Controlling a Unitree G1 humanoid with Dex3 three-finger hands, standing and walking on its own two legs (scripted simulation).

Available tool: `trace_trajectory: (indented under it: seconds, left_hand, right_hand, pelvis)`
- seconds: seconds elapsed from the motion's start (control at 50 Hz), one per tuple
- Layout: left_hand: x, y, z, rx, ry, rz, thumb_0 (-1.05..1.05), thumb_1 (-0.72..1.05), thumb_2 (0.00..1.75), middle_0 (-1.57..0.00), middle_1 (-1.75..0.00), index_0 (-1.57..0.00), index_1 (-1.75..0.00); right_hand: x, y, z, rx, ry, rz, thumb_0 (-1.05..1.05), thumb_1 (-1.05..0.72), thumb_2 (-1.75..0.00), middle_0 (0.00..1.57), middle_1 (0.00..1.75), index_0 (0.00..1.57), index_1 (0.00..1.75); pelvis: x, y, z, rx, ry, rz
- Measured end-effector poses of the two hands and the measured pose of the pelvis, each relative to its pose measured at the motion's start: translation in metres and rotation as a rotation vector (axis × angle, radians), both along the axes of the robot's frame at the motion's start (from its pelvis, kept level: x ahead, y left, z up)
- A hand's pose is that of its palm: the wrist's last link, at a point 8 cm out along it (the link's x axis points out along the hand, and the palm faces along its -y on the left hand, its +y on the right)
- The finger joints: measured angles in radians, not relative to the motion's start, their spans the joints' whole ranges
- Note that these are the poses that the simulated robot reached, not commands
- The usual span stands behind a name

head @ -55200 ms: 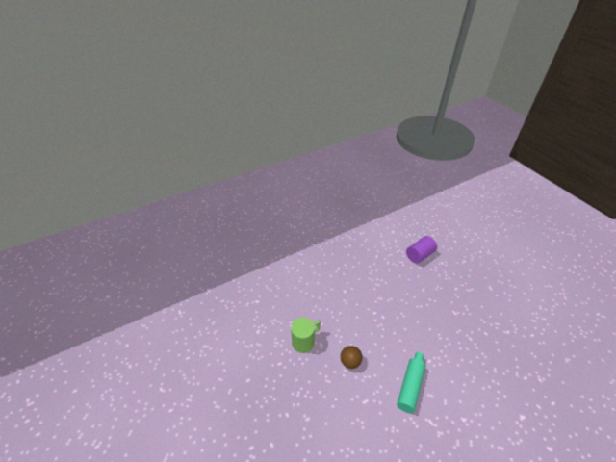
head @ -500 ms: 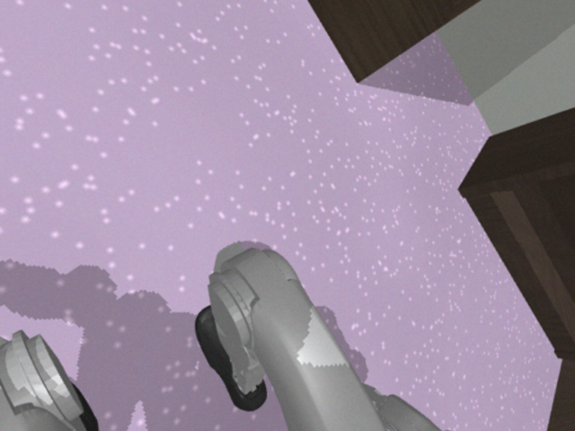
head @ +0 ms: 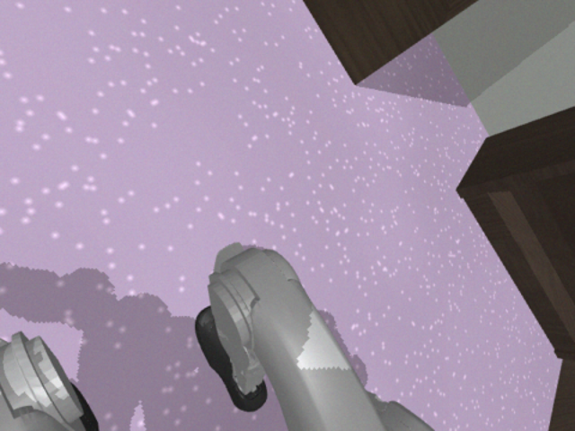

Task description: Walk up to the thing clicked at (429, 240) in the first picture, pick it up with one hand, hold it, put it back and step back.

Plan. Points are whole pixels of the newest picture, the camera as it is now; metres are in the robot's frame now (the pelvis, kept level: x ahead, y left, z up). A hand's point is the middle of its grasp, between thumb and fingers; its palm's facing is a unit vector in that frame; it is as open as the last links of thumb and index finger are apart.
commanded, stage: settle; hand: left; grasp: from above
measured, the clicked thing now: out of the picture +0.46 +0.41 -0.28
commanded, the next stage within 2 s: lift in 0.74 s
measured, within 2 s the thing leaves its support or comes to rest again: leaves its support in 0.22 s
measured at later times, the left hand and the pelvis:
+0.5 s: hand out of the picture +0.45 +0.43 -0.17, palm faces -0.22 -0.28 -0.94, open 10.0 cm; pelvis +0.01 +0.00 +0.01, yaw +2 degrees
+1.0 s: hand out of the picture +0.43 +0.41 -0.11, palm faces -0.26 -0.29 -0.92, open 9.9 cm; pelvis +0.01 -0.01 +0.02, yaw +7 degrees
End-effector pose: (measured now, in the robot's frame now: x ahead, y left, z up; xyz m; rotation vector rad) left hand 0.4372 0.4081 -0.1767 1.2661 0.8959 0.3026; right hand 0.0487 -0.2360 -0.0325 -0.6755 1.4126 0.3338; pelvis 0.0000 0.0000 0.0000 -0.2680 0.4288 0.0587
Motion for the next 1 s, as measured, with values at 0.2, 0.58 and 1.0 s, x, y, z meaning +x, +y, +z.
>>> trace_trajectory:
  seconds: [0.2, 0.58, 1.0]
  left_hand:
    - [0.002, 0.002, 0.004, -0.004, -0.015, 0.024, -0.01, 0.01, 0.42, -0.65, -0.52, -0.69, -0.54]
    - [0.002, 0.018, 0.082, 0.039, -0.01, 0.029, -0.01, 0.07, 0.3, -0.7, -0.43, -0.75, -0.44]
    - [-0.005, 0.002, 0.129, 0.024, -0.015, -0.006, -0.01, 0.06, 0.25, -0.74, -0.42, -0.79, -0.42]
  right_hand:
    - [0.0, -0.002, 0.001, -0.001, 0.01, -0.014, 0.0, -0.92, -0.91, 0.2, 0.3, 0.2, 0.3]
    - [0.042, -0.014, -0.021, 0.08, -0.103, -0.093, 0.0, -0.91, -0.9, 0.2, 0.3, 0.2, 0.3]
    - [0.043, -0.02, -0.041, 0.096, -0.085, -0.199, 0.0, -0.91, -0.91, 0.2, 0.3, 0.2, 0.3]
  pelvis:
    - [0.002, -0.002, 0.002, 0.003, 0.016, 0.002]
    - [0.01, -0.004, 0.007, 0.04, 0.095, 0.024]
    - [0.008, -0.015, 0.017, 0.101, 0.133, 0.056]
